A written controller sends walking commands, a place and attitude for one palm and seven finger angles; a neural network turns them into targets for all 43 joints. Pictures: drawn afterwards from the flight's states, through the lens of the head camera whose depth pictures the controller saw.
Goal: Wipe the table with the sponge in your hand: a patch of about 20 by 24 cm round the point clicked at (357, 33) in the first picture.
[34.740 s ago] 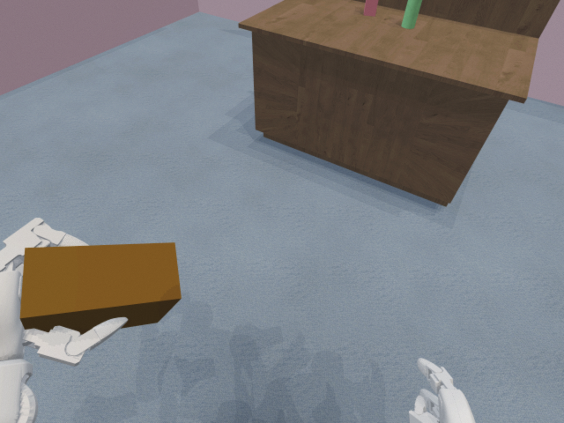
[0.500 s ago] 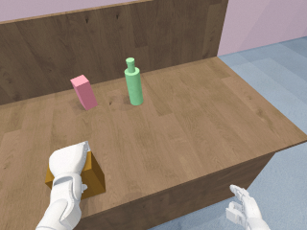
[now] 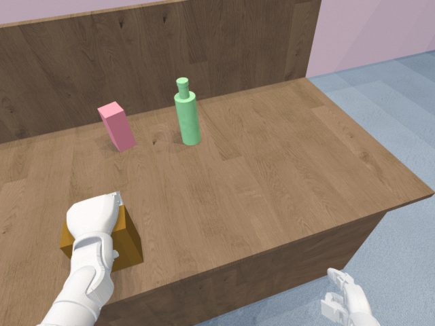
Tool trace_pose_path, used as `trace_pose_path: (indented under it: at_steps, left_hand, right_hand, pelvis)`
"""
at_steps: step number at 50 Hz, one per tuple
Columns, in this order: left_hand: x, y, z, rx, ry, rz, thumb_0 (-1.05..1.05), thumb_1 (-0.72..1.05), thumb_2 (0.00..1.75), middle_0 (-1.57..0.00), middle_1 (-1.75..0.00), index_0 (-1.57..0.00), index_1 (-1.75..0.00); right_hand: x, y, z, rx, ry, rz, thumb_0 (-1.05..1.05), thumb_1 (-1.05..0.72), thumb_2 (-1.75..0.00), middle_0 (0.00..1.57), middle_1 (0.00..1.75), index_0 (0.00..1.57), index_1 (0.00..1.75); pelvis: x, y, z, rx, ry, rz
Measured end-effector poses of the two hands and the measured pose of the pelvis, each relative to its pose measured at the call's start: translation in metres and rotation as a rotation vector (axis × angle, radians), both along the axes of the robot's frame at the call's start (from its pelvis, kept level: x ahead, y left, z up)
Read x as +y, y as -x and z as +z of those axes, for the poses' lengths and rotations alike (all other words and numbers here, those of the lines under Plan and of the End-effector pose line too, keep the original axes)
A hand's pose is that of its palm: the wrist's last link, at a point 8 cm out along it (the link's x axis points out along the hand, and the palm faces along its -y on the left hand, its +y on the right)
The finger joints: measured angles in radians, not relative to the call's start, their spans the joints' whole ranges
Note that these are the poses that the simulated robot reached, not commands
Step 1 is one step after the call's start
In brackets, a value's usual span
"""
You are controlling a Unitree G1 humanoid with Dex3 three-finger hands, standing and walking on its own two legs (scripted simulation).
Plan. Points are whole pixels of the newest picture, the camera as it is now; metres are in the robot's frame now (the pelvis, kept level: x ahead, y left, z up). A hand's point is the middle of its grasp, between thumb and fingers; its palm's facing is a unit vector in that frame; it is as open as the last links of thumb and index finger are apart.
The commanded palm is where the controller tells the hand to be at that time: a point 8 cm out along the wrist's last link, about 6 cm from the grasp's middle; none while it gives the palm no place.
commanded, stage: wipe forward along the first lane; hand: left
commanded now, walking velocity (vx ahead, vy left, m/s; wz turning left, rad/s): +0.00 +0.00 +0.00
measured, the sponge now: (109, 248) +0.26 +0.28 -0.05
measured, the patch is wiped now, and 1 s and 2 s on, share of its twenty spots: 0.00 0.25 0.40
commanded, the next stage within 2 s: slide across to the middle lane in 1.32 s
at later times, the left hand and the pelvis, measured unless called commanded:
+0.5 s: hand (106, 207) +0.32 +0.30 +0.01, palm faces -0.09 -0.01 -1.00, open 9.9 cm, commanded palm +0.30 +0.29 +0.04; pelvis -0.01 +0.00 -0.01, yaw +0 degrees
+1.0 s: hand (102, 186) +0.38 +0.33 +0.01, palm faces -0.11 +0.00 -0.99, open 9.9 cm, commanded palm +0.36 +0.32 +0.04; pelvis -0.01 +0.01 -0.01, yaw +0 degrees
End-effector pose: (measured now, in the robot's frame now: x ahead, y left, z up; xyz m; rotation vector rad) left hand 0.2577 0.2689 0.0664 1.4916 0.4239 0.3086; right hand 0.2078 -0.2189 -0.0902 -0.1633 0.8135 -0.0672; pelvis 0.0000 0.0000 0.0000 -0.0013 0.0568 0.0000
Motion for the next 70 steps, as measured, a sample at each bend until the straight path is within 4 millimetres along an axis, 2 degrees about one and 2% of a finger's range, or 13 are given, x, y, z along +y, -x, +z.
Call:
trace_pose_path:
  at_steps: [14,21,41,70]
  left_hand:
    - [0.011,-0.030,-0.001,0.019,-0.035,-0.013,0.00,-0.51,1.08,-0.76,-1.36,-0.76,-1.37]
    - [0.016,-0.045,-0.001,0.026,-0.053,-0.021,0.00,-0.51,1.08,-0.76,-1.36,-0.77,-1.36]
    - [0.040,-0.085,0.000,0.042,-0.058,-0.020,0.01,-0.52,1.09,-0.77,-1.36,-0.77,-1.37]
    - [0.073,-0.145,0.000,0.055,-0.065,-0.025,0.01,-0.52,1.09,-0.77,-1.36,-0.77,-1.37]
  right_hand:
    - [-0.025,0.052,-0.022,0.121,0.032,-0.083,0.02,-0.91,-0.90,0.20,0.30,0.20,0.30]
    - [-0.033,0.070,-0.029,0.159,0.042,-0.113,0.02,-0.91,-0.90,0.20,0.30,0.20,0.30]
    - [-0.031,0.087,-0.033,0.219,0.064,-0.134,0.01,-0.91,-0.90,0.20,0.30,0.20,0.30]
    - [-0.015,0.127,-0.040,0.375,0.085,-0.189,0.01,-0.91,-0.90,0.20,0.30,0.20,0.30]
  pelvis:
    - [-0.002,0.009,-0.005,0.046,0.002,0.000]
    - [-0.001,0.012,-0.008,0.068,0.005,0.002]
    - [0.005,0.010,-0.012,0.120,0.019,0.007]
    - [0.030,0.000,-0.016,0.201,0.042,-0.002]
